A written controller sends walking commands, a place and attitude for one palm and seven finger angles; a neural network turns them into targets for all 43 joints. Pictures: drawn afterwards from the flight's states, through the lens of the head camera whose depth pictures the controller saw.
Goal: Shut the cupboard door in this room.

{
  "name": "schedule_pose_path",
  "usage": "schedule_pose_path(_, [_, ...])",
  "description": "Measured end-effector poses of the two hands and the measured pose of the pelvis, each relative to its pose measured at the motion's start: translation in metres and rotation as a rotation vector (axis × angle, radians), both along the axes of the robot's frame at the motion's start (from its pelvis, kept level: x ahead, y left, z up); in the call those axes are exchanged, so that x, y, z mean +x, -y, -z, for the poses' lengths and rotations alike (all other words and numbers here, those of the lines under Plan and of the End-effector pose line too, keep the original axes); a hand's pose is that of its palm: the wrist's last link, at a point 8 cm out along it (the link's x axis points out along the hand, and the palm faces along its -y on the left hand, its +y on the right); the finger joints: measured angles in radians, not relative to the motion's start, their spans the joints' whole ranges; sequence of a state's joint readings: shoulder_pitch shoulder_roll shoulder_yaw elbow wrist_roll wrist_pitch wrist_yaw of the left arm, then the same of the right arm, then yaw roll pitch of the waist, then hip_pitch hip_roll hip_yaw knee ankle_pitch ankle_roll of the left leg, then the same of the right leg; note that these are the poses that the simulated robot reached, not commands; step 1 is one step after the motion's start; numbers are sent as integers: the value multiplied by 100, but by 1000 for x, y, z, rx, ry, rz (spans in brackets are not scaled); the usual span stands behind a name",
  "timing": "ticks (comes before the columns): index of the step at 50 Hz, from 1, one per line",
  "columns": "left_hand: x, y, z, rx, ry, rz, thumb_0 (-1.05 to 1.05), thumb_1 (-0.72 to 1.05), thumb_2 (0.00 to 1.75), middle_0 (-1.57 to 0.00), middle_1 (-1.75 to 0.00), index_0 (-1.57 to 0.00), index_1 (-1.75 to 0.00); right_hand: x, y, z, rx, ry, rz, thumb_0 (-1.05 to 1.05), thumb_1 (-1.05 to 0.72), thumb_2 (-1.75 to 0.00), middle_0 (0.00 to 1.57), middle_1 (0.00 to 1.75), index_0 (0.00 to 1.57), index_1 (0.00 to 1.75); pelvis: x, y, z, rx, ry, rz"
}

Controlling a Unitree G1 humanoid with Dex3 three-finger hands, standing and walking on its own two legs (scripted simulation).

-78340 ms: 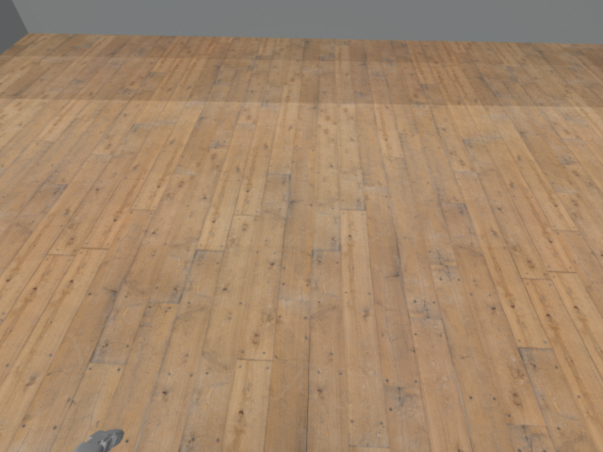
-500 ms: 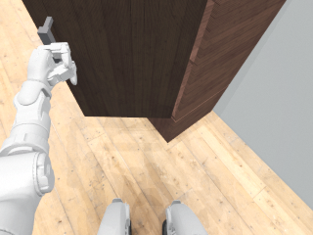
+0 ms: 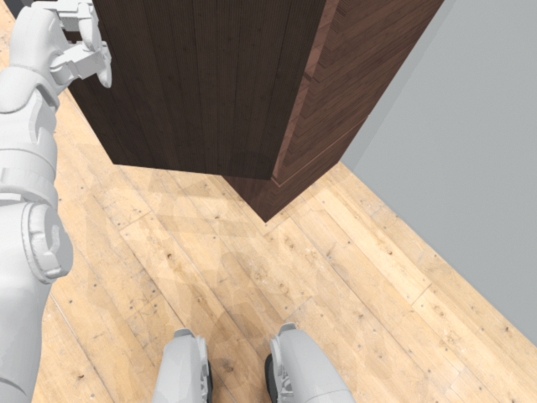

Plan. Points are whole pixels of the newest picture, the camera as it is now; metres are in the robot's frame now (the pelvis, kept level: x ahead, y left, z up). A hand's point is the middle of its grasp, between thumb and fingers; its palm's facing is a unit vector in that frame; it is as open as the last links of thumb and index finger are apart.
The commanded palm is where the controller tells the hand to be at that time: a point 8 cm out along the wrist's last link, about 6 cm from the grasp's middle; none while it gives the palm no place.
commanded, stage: push the door shut along its arc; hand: left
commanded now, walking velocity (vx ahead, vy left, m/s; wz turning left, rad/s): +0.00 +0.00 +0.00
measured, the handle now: (42, 21) +0.62 +0.24 +0.10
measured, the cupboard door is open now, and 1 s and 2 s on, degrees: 45 39 39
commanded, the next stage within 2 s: pull the fist back off the door in 0.48 s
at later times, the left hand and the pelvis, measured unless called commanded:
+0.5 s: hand (118, 30) +0.60 +0.14 +0.11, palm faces -0.29 -0.96 -0.04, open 2.8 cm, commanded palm +0.62 +0.15 +0.10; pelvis +0.00 +0.00 -0.02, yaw -1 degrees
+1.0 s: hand (138, 35) +0.60 +0.12 +0.11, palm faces +0.09 -1.00 +0.00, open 3.1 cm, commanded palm +0.56 +0.15 +0.10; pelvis +0.01 -0.01 +0.01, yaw +0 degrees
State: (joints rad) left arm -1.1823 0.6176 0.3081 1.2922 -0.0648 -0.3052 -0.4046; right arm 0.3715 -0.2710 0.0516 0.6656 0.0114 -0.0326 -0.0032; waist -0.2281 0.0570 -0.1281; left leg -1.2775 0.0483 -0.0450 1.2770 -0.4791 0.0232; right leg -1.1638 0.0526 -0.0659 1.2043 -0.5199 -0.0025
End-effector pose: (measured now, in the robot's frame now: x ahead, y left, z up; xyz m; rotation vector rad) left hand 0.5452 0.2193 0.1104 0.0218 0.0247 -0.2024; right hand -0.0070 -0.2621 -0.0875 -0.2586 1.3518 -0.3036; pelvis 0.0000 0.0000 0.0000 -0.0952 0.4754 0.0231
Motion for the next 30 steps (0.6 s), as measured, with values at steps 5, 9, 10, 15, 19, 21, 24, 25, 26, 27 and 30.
schedule_pose_path(5, [15, 13, -3, 15, -3, 21, 2, 90, 90, -130, -150, -130, -150, -9, -3, 1, 2, -13, 23, 0, -90, -90, 20, 30, 20, 30, 1, -1, 2, -2, -13, 6])
schedule_pose_path(9, [27, 22, -4, -1, 1, 35, 2, 90, 90, -130, -150, -130, -150, -17, -6, 2, 3, -32, 45, 0, -90, -90, 20, 30, 20, 30, 3, -1, 5, -2, -25, 16])
schedule_pose_path(10, [30, 24, -4, -4, -2, 37, 2, 90, 90, -130, -150, -130, -150, -19, -6, 2, 3, -36, 52, 0, -90, -90, 20, 30, 20, 30, 3, 0, 5, -1, -29, 18])
schedule_pose_path(15, [40, 22, -2, 8, -9, 51, -1, 87, 90, -130, -150, -130, -150, -30, -9, 4, 2, -65, 75, 0, -90, -90, 20, 30, 20, 30, 4, 1, 9, -1, -43, 27])
schedule_pose_path(19, [45, 20, -2, 23, -13, 63, -3, 84, 89, -130, -150, -130, -150, -36, -9, 5, -1, -93, 84, 0, -90, -90, 20, 30, 20, 30, 4, 2, 12, -4, -53, 26])
schedule_pose_path(21, [46, 19, -2, 26, -15, 73, -3, 84, 89, -130, -150, -130, -150, -39, -9, 5, -5, -105, 85, 0, -90, -90, 20, 30, 20, 30, 4, 3, 13, -7, -58, 23])
schedule_pose_path(24, [49, 19, -2, 27, -18, 88, -3, 84, 90, -130, -150, -130, -150, -40, -7, 4, -17, -115, 81, 0, -90, -90, 20, 30, 20, 30, 3, 3, 15, -11, -64, 19])
schedule_pose_path(25, [49, 20, -2, 26, -19, 92, -2, 85, 90, -130, -150, -130, -150, -40, -6, 4, -21, -116, 79, 0, -90, -90, 20, 30, 20, 30, 3, 3, 15, -12, -66, 18])
schedule_pose_path(26, [50, 20, -3, 25, -19, 97, -2, 85, 91, -130, -150, -130, -150, -40, -6, 4, -26, -116, 77, 0, -90, -90, 20, 30, 20, 30, 3, 3, 15, -14, -68, 16])
schedule_pose_path(27, [51, 20, -3, 24, -20, 102, -2, 85, 91, -130, -150, -130, -150, -39, -5, 3, -30, -115, 74, 0, -90, -90, 20, 30, 20, 30, 2, 4, 16, -16, -69, 15])
schedule_pose_path(30, [52, 22, -4, 21, -23, 113, -1, 87, 92, -130, -150, -130, -150, -38, -3, 3, -44, -109, 65, 0, -90, -90, 20, 30, 20, 30, 2, 3, 17, -21, -72, 12])
